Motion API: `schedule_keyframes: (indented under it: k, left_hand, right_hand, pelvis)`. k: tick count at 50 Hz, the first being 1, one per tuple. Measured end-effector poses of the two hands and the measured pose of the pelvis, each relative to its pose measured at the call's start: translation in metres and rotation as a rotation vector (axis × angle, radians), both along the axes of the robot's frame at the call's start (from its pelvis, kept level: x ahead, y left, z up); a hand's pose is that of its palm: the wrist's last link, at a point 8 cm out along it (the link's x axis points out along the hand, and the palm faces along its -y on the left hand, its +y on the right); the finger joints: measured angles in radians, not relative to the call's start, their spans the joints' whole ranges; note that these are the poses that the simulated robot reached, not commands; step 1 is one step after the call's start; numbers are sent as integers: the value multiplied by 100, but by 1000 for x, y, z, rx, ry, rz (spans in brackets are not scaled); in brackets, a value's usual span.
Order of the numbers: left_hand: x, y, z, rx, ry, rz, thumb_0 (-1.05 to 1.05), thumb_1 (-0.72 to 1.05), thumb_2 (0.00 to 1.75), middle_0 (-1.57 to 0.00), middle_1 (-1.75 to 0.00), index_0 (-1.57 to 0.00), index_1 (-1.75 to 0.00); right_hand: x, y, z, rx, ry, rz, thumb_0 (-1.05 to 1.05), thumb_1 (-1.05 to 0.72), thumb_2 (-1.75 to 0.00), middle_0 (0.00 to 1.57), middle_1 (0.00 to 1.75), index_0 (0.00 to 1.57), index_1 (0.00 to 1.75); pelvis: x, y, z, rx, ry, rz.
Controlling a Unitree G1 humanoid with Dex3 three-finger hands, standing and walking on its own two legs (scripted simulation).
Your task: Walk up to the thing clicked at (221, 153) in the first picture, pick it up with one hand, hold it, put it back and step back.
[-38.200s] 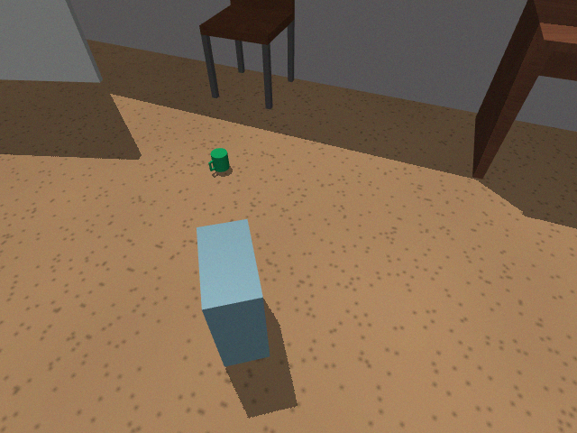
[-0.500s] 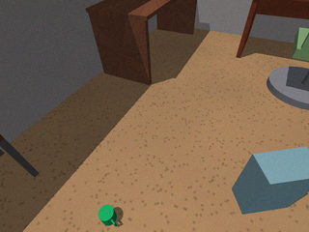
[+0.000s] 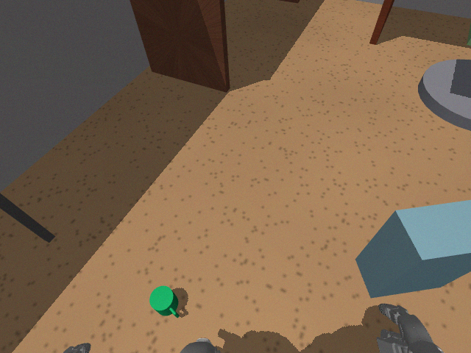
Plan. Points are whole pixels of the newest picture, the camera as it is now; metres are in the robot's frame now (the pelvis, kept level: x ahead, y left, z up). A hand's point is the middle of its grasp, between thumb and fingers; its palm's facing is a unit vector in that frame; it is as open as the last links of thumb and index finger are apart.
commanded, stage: walk up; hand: left
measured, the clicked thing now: (167, 304) +0.38 +0.31 -0.71
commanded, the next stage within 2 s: stand in 0.88 s
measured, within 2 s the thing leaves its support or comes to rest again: neither
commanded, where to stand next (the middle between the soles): +0.01 +0.00 m, yaw +0 degrees
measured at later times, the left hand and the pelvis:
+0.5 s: hand out of the picture +0.05 +0.27 -0.14, palm faces +0.01 -0.94 -0.35, open 7.4 cm; pelvis +0.00 +0.01 +0.02, yaw +2 degrees
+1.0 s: hand out of the picture +0.09 +0.26 -0.12, palm faces +0.00 -0.94 -0.35, open 7.4 cm; pelvis +0.00 +0.01 +0.03, yaw +1 degrees
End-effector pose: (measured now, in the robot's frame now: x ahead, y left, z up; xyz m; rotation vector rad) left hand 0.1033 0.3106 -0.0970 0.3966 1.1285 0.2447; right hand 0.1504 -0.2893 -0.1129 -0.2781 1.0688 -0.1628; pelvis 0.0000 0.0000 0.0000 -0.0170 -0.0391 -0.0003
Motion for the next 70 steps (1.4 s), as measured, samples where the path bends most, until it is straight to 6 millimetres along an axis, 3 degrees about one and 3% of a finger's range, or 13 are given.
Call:
schedule_keyframes:
  k: [4, 8, 13, 18, 24, 29, 36, 42, 60, 70]
  left_hand:
    - [-20, 4, 11, 25, 31, -5, 1, 91, 90, -21, -30, -21, -30]
    - [-38, 14, 16, 36, 48, 1, 1, 91, 90, -21, -30, -21, -30]
    - [-54, 28, 3, -5, 47, 53, 1, 91, 90, -21, -30, -21, -30]
    - [-63, 21, -2, -50, 88, 69, 1, 91, 90, -20, -30, -20, -30]
    - [-60, 5, -2, -76, 91, 57, 1, 91, 90, -20, -30, -20, -30]
    - [-44, -5, 4, -97, 67, 52, 1, 91, 90, -20, -30, -20, -30]
    - [-20, -8, 11, -101, 18, 44, 1, 91, 90, -21, -30, -20, -30]
    - [-11, -7, 15, -94, 10, 33, 1, 91, 90, -20, -30, -20, -30]
    - [-40, -3, 11, -80, 91, 32, 1, 91, 90, -20, -30, -20, -30]
    - [-47, -3, 10, -78, 115, 33, 1, 91, 90, -20, -30, -20, -30]
  right_hand:
    - [-8, -5, 2, -3, 13, -11, 0, -90, -90, 21, 30, 20, 30]
    - [-30, -5, 1, -18, 59, 5, 0, -90, -90, 20, 30, 20, 30]
    - [-60, 5, 2, -54, 142, 36, 1, -90, -90, 20, 30, 20, 30]
    - [-78, 11, 12, -46, 143, 29, 1, -90, -90, 21, 30, 20, 30]
    - [-72, 7, 12, -28, 127, -3, 1, -90, -90, 21, 30, 20, 30]
    - [-62, 7, 15, -17, 114, 2, 1, -90, -90, 21, 30, 20, 30]
    - [-53, 6, 20, -20, 93, 0, 1, -90, -90, 21, 30, 20, 30]
    - [-55, 3, 23, -23, 90, -13, 1, -90, -90, 20, 30, 20, 30]
    - [-91, -1, 18, -25, 177, -36, 1, -90, -90, 20, 30, 20, 30]
    - [-93, -1, 17, -22, 192, -37, 1, -90, -90, 20, 30, 20, 30]
  pelvis:
    - [-6, 3, 6, 33, 9, -9]
    - [-8, 10, 9, 28, 19, 12]
    - [-6, 18, 6, 63, 0, 31]
    - [-3, 16, 13, 35, -8, 29]
    - [-1, 10, 16, 17, -20, 31]
    - [1, 9, 22, 19, -10, 30]
    - [2, 7, 26, 19, -10, 22]
    - [0, 7, 28, 18, -10, 13]
    - [-6, 6, 30, 22, -7, 11]
    - [-4, 6, 30, 23, -4, 11]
